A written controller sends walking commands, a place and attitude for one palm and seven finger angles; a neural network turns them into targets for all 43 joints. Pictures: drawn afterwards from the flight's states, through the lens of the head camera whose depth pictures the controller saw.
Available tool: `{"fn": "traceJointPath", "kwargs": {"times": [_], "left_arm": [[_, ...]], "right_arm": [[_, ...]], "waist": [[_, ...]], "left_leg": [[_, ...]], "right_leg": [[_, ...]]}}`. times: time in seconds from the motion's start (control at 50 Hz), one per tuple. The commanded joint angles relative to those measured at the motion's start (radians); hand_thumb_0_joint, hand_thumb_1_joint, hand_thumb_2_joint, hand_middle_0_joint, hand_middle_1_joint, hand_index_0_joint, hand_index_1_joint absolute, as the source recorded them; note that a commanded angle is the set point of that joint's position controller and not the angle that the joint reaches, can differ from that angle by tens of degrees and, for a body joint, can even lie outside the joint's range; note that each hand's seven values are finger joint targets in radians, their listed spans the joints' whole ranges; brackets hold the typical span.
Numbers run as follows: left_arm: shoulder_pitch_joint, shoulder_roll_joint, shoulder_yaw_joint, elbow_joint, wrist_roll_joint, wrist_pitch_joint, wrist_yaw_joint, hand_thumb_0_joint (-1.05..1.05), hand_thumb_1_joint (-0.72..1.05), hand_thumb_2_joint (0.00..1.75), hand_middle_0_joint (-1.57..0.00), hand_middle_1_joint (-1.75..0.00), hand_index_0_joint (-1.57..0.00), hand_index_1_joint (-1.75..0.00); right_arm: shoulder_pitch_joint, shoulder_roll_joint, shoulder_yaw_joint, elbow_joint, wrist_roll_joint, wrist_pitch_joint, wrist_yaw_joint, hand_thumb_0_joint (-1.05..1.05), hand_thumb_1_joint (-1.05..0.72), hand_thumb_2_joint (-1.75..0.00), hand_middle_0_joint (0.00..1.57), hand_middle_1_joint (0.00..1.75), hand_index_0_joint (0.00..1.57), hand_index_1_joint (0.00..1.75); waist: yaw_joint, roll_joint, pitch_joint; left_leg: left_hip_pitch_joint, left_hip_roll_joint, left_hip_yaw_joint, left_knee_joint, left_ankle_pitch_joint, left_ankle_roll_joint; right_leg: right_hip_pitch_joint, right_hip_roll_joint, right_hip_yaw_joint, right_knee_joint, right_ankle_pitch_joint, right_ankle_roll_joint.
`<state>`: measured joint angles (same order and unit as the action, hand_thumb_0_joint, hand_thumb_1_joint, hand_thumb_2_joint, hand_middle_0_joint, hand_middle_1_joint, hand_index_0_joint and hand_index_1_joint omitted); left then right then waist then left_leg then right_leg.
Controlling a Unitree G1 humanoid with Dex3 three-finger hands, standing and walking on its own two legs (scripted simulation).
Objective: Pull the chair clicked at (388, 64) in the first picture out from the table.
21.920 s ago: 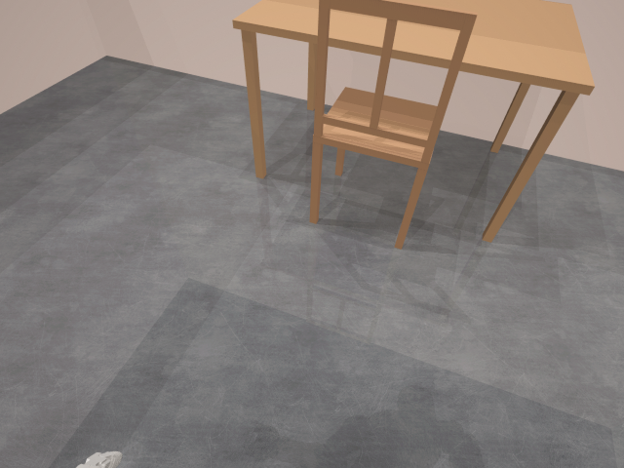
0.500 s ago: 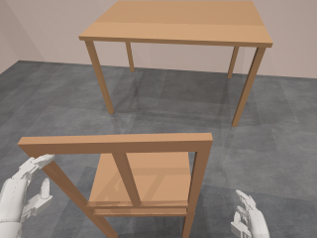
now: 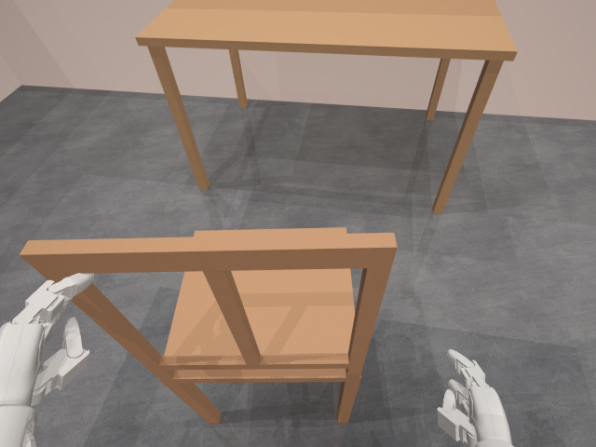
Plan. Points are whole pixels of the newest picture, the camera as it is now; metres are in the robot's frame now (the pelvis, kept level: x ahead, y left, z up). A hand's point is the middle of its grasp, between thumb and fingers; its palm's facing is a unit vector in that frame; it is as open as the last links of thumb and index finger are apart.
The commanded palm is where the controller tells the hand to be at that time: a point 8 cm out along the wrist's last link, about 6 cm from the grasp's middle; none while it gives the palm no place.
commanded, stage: step back with the hand held close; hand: left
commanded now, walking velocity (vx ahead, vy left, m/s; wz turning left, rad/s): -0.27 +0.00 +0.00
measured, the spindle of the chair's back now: (238, 322) +0.29 +0.15 -0.06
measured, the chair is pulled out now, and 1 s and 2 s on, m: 0.75 0.75 0.75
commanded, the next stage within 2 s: stop stepping back and stand still in 0.90 s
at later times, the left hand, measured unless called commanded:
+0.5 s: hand out of the picture +0.14 +0.29 +0.17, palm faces +0.47 -0.74 -0.48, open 7.3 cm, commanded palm +0.08 +0.33 +0.18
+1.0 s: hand out of the picture +0.05 +0.26 +0.17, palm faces +0.28 -0.78 -0.56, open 7.4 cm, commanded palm -0.01 +0.32 +0.18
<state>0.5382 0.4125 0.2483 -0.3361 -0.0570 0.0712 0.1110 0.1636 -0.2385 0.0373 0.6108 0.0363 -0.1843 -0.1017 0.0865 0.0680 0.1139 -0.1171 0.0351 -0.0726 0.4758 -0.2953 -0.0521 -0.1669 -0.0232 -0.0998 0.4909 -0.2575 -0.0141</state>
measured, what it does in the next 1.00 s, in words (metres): walks backwards: right foot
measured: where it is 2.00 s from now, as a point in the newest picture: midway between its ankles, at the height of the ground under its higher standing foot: outside the picture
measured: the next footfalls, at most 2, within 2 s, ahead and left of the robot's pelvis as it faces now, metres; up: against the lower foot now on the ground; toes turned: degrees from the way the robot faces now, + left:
right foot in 0.72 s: -0.11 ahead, -0.10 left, +0.00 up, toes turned +0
left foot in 1.16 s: -0.14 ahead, +0.16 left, +0.00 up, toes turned +1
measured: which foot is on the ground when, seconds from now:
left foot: down 0.00-0.96, up 0.98-1.00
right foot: down 0.00-0.58, up 0.60-0.70, down 0.72-1.00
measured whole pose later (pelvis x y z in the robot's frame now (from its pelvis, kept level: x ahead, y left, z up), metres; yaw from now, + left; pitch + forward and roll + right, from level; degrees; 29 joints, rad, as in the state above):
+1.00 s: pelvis -0.16 +0.02 -0.01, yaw -2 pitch +0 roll -2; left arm 0.59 0.47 0.41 -0.58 -0.05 -0.22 0.11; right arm 0.11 -0.19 -0.01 0.62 0.01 -0.11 -0.09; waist 0.02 0.04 0.07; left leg -0.50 0.04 -0.06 0.68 -0.24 -0.03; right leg -0.30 0.02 -0.04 0.55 -0.26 -0.01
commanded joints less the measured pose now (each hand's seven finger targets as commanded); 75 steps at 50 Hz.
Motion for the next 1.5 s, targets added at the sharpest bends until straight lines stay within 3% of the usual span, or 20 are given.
{"fn": "traceJointPath", "kwargs": {"times": [0.0,0.08,0.26,0.38,0.44,0.5,0.56,0.62,0.7,0.76,0.86,0.9,0.94,0.96,0.98,1.02,1.08,1.14,1.2,1.48], "left_arm": [[-0.180,0.261,0.261,-0.530,-0.011,-0.225,0.075,0.00,0.90,0.90,-0.20,-0.30,-0.20,-0.30],[-0.057,0.270,0.299,-0.579,-0.014,-0.224,0.088,0.00,0.90,0.90,-0.20,-0.30,-0.20,-0.30],[0.064,0.266,0.377,-0.514,-0.013,-0.250,0.100,0.00,0.90,0.90,-0.20,-0.30,-0.20,-0.30],[0.046,0.126,0.273,-0.211,0.007,-0.238,0.082,0.00,0.90,0.90,-0.20,-0.30,-0.20,-0.30],[-0.043,0.152,0.252,-0.257,0.019,-0.222,0.088,0.00,0.90,0.90,-0.20,-0.30,-0.20,-0.30],[-0.044,0.192,0.283,-0.366,0.027,-0.230,0.093,0.00,0.90,0.90,-0.20,-0.30,-0.20,-0.30],[-0.090,0.247,0.344,-0.491,0.065,-0.271,0.106,0.00,0.90,0.90,-0.20,-0.30,-0.20,-0.30],[-0.021,0.213,0.334,-0.495,0.058,-0.303,0.088,0.00,0.90,0.90,-0.20,-0.30,-0.20,-0.30],[-0.006,0.190,0.329,-0.426,0.029,-0.347,0.062,0.00,0.90,0.90,-0.20,-0.30,-0.20,-0.30],[-0.005,0.174,0.294,-0.387,0.027,-0.360,0.048,0.00,0.90,0.90,-0.20,-0.30,-0.20,-0.30],[0.091,0.212,0.352,-0.412,-0.011,-0.336,0.031,0.00,0.90,0.90,-0.20,-0.30,-0.20,-0.30],[0.066,0.226,0.359,-0.439,-0.016,-0.341,0.026,0.00,0.90,0.90,-0.20,-0.30,-0.20,-0.30],[0.036,0.262,0.369,-0.404,-0.011,-0.345,0.036,0.00,0.90,0.90,-0.20,-0.30,-0.20,-0.30],[0.020,0.276,0.380,-0.391,-0.007,-0.332,0.050,0.00,0.90,0.90,-0.20,-0.30,-0.20,-0.30],[0.015,0.235,0.357,-0.362,-0.002,-0.313,0.058,0.00,0.90,0.90,-0.20,-0.30,-0.20,-0.30],[0.011,0.188,0.331,-0.302,0.003,-0.280,0.067,0.00,0.90,0.90,-0.20,-0.30,-0.20,-0.30],[0.023,0.166,0.301,-0.282,0.015,-0.285,0.079,0.00,0.90,0.90,-0.20,-0.30,-0.20,-0.30],[-0.012,0.164,0.269,-0.423,0.029,-0.310,0.085,0.00,0.90,0.90,-0.20,-0.30,-0.20,-0.30],[-0.052,0.185,0.293,-0.430,0.037,-0.308,0.090,0.00,0.90,0.90,-0.20,-0.30,-0.20,-0.30],[-0.097,0.152,0.252,-0.309,0.043,-0.312,0.075,0.00,0.90,0.90,-0.20,-0.30,-0.20,-0.30]], "right_arm": [[-0.087,-0.098,-0.057,-0.181,0.000,-0.008,-0.009,0.00,-0.90,-0.90,0.20,0.30,0.20,0.30],[-0.090,-0.090,-0.063,-0.199,0.001,0.020,-0.012,0.00,-0.90,-0.90,0.20,0.30,0.20,0.30],[-0.091,-0.079,-0.084,-0.158,-0.007,0.013,-0.030,0.00,-0.90,-0.90,0.20,0.30,0.20,0.30],[-0.052,-0.085,-0.099,-0.129,-0.003,0.058,-0.007,0.00,-0.90,-0.90,0.20,0.30,0.20,0.30],[-0.083,-0.082,-0.084,-0.121,-0.008,0.073,-0.005,0.00,-0.90,-0.90,0.20,0.30,0.20,0.30],[-0.096,-0.097,-0.072,-0.155,-0.014,0.080,-0.018,0.00,-0.90,-0.90,0.20,0.30,0.20,0.30],[-0.110,-0.116,-0.072,-0.194,-0.015,0.049,-0.029,0.00,-0.90,-0.90,0.20,0.30,0.20,0.30],[-0.067,-0.095,-0.081,-0.190,-0.021,0.015,-0.017,0.00,-0.90,-0.90,0.20,0.30,0.20,0.30],[-0.028,-0.107,-0.076,-0.118,-0.042,-0.026,-0.010,0.00,-0.90,-0.90,0.20,0.30,0.20,0.30],[-0.020,-0.107,-0.080,-0.078,-0.047,-0.030,-0.001,0.00,-0.90,-0.90,0.20,0.30,0.20,0.30],[-0.091,-0.102,-0.104,-0.117,-0.028,0.003,0.008,0.00,-0.90,-0.90,0.20,0.30,0.20,0.30],[-0.116,-0.095,-0.102,-0.142,-0.021,0.014,0.005,0.00,-0.90,-0.90,0.20,0.30,0.20,0.30],[-0.098,-0.074,-0.109,-0.135,-0.010,0.029,0.000,0.00,-0.90,-0.90,0.20,0.30,0.20,0.30],[-0.097,-0.076,-0.120,-0.110,-0.016,0.039,0.005,0.00,-0.90,-0.90,0.20,0.30,0.20,0.30],[-0.119,-0.040,-0.105,-0.107,-0.031,0.052,0.008,0.00,-0.90,-0.90,0.20,0.30,0.20,0.30],[-0.124,-0.018,-0.066,-0.134,-0.023,0.069,-0.001,0.00,-0.90,-0.90,0.20,0.30,0.20,0.30],[-0.076,-0.058,-0.062,-0.135,-0.024,0.055,-0.020,0.00,-0.90,-0.90,0.20,0.30,0.20,0.30],[-0.055,-0.106,-0.091,-0.146,-0.017,0.019,-0.010,0.00,-0.90,-0.90,0.20,0.30,0.20,0.30],[-0.068,-0.081,-0.065,-0.152,-0.017,-0.002,-0.011,0.00,-0.90,-0.90,0.20,0.30,0.20,0.30],[-0.003,-0.074,-0.067,-0.100,-0.028,-0.037,0.001,0.00,-0.90,-0.90,0.20,0.30,0.20,0.30]], "waist": [[-0.054,0.090,-0.290],[-0.049,0.086,-0.370],[-0.057,0.111,-0.296],[-0.087,-0.159,-0.176],[-0.090,-0.278,-0.157],[-0.083,-0.141,-0.148],[-0.087,0.283,-0.136],[-0.058,0.165,-0.171],[-0.079,0.188,-0.148],[-0.070,0.116,-0.342],[-0.052,0.085,-0.378],[-0.055,0.004,-0.304],[-0.076,-0.264,-0.242],[-0.068,-0.290,-0.240],[-0.070,-0.285,-0.217],[-0.098,-0.224,-0.188],[-0.104,-0.124,-0.163],[-0.070,0.008,-0.194],[-0.093,0.186,-0.137],[-0.098,-0.040,-0.092]], "left_leg": [[-0.008,0.055,0.006,-0.036,0.412,0.060],[-0.042,0.075,-0.015,-0.032,0.450,0.062],[-0.245,0.097,-0.050,-0.072,0.214,0.074],[-0.223,-0.011,0.037,0.129,-0.117,0.049],[-0.123,-0.018,0.049,0.277,-0.107,0.057],[-0.212,0.044,-0.029,-0.011,-0.152,0.083],[-0.662,0.223,-0.238,-0.355,-0.504,0.178],[-0.543,0.183,-0.166,-0.187,-0.192,0.160],[-0.347,0.171,-0.168,-0.134,0.044,0.145],[-0.002,0.148,-0.100,0.013,0.663,0.112],[-0.067,0.176,-0.079,-0.031,0.454,0.126],[-0.185,0.136,-0.055,0.013,0.209,0.102],[-0.168,-0.052,0.059,0.365,-0.078,0.025],[-0.167,-0.076,0.031,0.595,-0.099,0.021],[-0.254,-0.059,-0.002,0.701,-0.159,0.026],[-0.272,0.006,-0.023,0.533,-0.172,0.043],[-0.166,-0.017,0.073,-0.016,-0.041,0.058],[-0.138,0.124,-0.062,-0.133,0.124,0.110],[-0.408,0.151,-0.121,-0.287,-0.307,0.120],[-0.281,0.039,-0.008,-0.098,-0.249,0.086]], "right_leg": [[0.128,-0.122,0.119,-0.035,0.479,0.000],[0.165,-0.114,0.093,0.009,0.471,0.001],[0.102,-0.084,0.089,0.029,0.262,0.009],[-0.189,-0.188,0.213,-0.213,-0.109,-0.045],[-0.385,-0.246,0.196,-0.268,-0.269,-0.072],[-0.280,-0.141,0.127,-0.150,-0.265,-0.017],[0.116,0.008,0.072,0.268,-0.106,0.042],[0.069,-0.005,0.086,0.238,-0.027,0.026],[-0.050,0.002,0.063,0.031,-0.024,0.019],[-0.062,-0.010,0.073,-0.058,0.248,0.017],[-0.059,-0.009,0.072,0.009,-0.001,0.010],[-0.063,-0.043,0.105,-0.054,0.081,0.000],[-0.296,-0.268,0.356,-0.261,-0.022,-0.107],[-0.385,-0.381,0.448,-0.322,-0.010,-0.191],[-0.327,-0.389,0.391,-0.286,0.123,-0.216],[-0.254,-0.299,0.229,-0.174,0.187,-0.135],[-0.162,-0.168,0.157,-0.112,0.008,-0.038],[-0.071,-0.072,0.136,-0.038,0.015,0.025],[0.056,-0.042,0.090,0.057,-0.087,0.034],[-0.080,-0.050,0.172,-0.194,-0.195,0.008]]}}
